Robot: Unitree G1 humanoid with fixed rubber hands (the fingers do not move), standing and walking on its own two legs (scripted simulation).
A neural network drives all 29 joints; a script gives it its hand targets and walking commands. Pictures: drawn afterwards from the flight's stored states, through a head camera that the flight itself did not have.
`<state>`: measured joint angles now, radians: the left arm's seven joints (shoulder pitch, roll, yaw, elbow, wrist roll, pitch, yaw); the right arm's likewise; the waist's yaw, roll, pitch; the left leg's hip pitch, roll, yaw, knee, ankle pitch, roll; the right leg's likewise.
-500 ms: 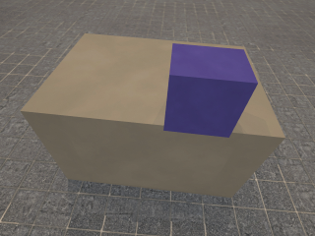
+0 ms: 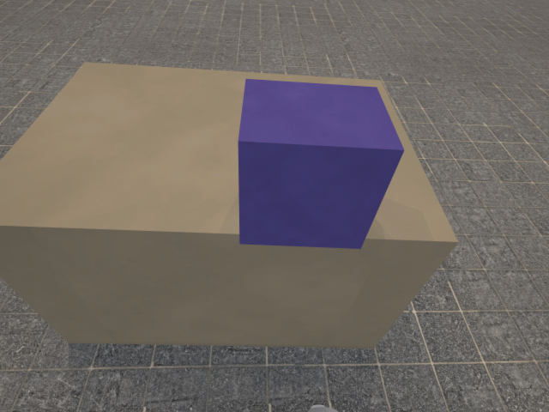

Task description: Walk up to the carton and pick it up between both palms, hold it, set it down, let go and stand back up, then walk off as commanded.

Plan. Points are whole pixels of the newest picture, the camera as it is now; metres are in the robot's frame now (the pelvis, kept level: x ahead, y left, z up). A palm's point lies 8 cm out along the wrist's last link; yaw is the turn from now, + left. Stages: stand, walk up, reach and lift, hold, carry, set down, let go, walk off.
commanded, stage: walk up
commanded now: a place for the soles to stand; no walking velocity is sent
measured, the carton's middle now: (306, 168) +0.57 -0.08 +0.03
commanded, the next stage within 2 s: none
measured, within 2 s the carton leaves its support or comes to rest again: neither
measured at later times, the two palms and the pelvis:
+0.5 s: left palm (99, 401) +0.19 +0.27 -0.14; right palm (459, 356) +0.25 -0.35 -0.12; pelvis +0.15 -0.05 -0.03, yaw +2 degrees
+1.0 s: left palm (144, 324) +0.30 +0.22 -0.12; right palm (460, 316) +0.32 -0.38 -0.12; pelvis +0.19 -0.08 -0.01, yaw +2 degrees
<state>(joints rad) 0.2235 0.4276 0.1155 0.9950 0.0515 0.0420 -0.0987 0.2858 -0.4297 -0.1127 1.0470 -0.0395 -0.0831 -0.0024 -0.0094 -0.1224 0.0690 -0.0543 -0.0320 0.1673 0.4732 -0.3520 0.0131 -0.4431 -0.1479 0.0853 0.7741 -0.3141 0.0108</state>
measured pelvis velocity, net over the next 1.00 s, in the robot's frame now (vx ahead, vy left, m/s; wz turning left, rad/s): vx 0.19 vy -0.08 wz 0.04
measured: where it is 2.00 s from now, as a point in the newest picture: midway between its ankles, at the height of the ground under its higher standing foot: outside the picture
